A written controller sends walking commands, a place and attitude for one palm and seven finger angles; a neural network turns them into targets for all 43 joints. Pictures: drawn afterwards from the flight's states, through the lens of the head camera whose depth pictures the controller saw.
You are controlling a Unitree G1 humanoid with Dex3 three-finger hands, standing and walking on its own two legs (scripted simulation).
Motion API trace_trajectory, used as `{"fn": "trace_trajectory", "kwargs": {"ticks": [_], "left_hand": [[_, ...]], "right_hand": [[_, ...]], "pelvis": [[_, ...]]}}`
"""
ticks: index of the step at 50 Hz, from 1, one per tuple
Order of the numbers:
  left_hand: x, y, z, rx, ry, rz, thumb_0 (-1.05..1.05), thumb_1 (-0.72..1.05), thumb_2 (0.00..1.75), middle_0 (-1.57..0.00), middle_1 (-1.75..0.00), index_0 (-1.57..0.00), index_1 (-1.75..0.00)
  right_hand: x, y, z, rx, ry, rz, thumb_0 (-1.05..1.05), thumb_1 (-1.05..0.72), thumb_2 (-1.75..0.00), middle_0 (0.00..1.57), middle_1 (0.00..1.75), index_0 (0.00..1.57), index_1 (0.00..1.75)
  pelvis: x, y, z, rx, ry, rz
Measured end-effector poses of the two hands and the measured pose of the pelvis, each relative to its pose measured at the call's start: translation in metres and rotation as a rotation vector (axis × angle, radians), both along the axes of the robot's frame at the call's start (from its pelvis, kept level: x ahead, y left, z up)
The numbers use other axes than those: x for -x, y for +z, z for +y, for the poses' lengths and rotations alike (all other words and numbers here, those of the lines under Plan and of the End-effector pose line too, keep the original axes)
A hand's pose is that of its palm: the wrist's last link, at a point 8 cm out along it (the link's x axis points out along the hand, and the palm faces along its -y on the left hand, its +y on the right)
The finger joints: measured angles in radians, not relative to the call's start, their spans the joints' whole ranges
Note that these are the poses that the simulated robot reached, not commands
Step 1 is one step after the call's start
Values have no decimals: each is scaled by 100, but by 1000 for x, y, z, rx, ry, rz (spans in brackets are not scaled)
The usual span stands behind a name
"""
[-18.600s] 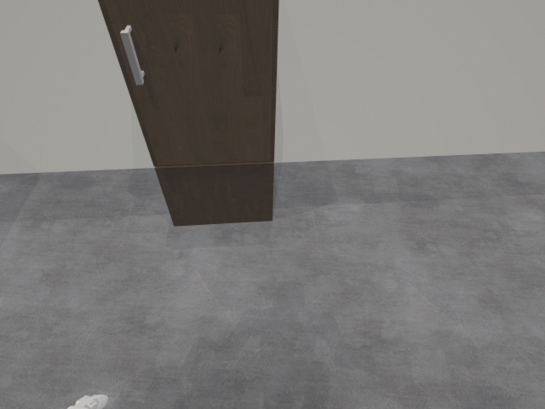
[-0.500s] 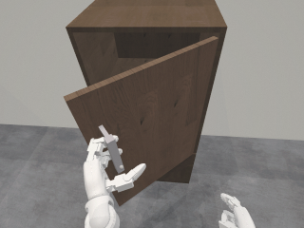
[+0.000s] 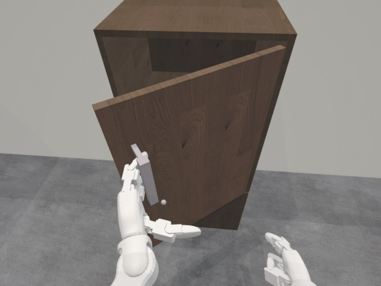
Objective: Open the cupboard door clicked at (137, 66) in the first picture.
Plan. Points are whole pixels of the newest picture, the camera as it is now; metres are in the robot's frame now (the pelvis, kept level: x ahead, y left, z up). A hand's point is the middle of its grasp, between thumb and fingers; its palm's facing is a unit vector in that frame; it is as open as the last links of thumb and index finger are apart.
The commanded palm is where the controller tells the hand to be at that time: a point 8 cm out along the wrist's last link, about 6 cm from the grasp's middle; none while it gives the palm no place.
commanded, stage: slide the hand sideways off the handle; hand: left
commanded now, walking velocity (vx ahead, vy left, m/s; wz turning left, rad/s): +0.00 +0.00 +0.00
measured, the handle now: (144, 175) +0.32 +0.12 +0.09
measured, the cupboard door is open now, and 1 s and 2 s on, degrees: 37 42 42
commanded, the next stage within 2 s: draw the hand back to the body in 1.20 s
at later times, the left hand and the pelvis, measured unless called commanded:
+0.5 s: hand (163, 228) +0.21 +0.06 +0.09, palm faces -0.10 -0.99 +0.00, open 16.3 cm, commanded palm +0.18 +0.12 +0.09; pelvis -0.02 +0.01 -0.01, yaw -1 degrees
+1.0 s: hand (133, 245) +0.18 +0.11 +0.09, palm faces -0.05 -1.00 -0.02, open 16.2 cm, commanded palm +0.14 +0.17 +0.09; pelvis +0.01 +0.00 -0.01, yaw -1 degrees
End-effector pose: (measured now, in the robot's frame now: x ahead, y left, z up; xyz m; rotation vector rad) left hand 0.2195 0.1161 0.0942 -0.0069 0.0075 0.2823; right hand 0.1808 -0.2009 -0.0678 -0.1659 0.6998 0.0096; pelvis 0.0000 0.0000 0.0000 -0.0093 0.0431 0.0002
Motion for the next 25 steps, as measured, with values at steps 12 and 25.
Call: {"fn": "trace_trajectory", "kwargs": {"ticks": [12, 25], "left_hand": [[30, -3, 3, 0, -399, -40, -2, -50, 30, -11, -31, -10, -32], [29, -3, 4, -10, -385, -46, -2, -50, 30, -14, -30, -15, -30]], "right_hand": [[22, -7, -2, 7, -21, -18, 1, -91, -90, 20, 30, 20, 30], [34, -4, 9, -10, -28, -42, 1, -91, -90, 20, 30, 20, 30]], "pelvis": [[10, -5, 10, 1, 8, 7], [17, -6, 13, -2, -14, 7]]}}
